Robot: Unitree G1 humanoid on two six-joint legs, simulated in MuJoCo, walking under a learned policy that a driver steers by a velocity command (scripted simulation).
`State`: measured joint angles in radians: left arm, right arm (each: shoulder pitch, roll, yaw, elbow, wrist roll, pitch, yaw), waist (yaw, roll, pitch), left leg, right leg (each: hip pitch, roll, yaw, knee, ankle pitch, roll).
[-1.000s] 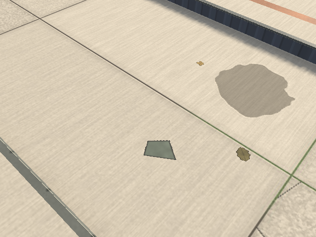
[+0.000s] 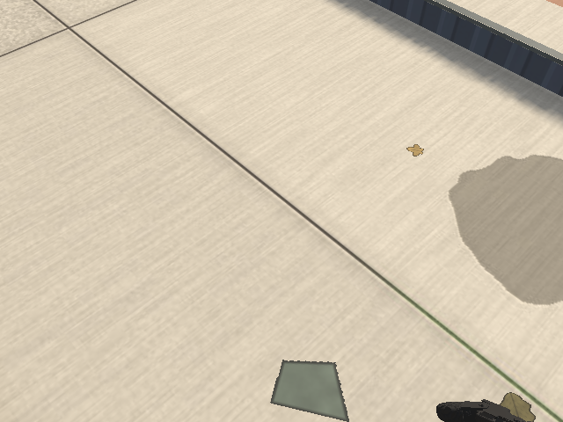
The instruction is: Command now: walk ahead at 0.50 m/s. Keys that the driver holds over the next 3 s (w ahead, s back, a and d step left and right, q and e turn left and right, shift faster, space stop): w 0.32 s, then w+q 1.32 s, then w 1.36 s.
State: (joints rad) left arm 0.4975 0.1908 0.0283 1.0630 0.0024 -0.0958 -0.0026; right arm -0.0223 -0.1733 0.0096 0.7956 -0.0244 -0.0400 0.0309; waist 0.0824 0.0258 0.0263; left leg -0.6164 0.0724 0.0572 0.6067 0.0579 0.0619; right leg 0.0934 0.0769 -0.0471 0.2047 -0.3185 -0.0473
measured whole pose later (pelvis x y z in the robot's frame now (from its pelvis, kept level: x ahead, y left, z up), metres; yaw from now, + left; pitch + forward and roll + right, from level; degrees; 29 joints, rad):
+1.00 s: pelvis +0.53 +0.03 +0.00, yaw +19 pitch +1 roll -2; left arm 0.42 0.19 0.05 1.01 0.03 -0.10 0.02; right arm 0.03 -0.21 -0.05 0.83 -0.04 0.00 0.07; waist 0.05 0.02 0.06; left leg -0.58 0.06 0.10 0.68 -0.09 0.10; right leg 0.08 -0.01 -0.30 0.27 -0.35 0.00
